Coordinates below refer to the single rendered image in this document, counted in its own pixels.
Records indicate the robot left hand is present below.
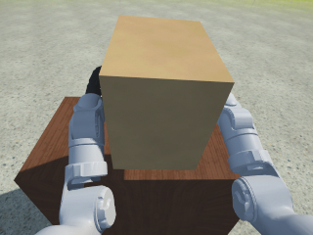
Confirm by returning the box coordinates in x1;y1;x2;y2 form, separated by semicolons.
85;66;103;99

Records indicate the pedestal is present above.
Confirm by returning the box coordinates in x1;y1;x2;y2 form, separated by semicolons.
14;96;255;235

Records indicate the robot left upper arm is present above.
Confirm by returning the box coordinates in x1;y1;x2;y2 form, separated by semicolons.
34;185;116;235

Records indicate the right robot forearm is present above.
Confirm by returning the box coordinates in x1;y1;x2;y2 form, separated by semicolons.
216;93;293;209

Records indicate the robot right upper arm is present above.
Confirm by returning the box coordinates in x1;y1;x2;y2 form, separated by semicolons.
232;174;313;235

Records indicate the left robot forearm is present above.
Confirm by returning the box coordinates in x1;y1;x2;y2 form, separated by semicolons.
59;93;108;224

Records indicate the carton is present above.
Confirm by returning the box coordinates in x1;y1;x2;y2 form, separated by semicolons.
99;15;235;170

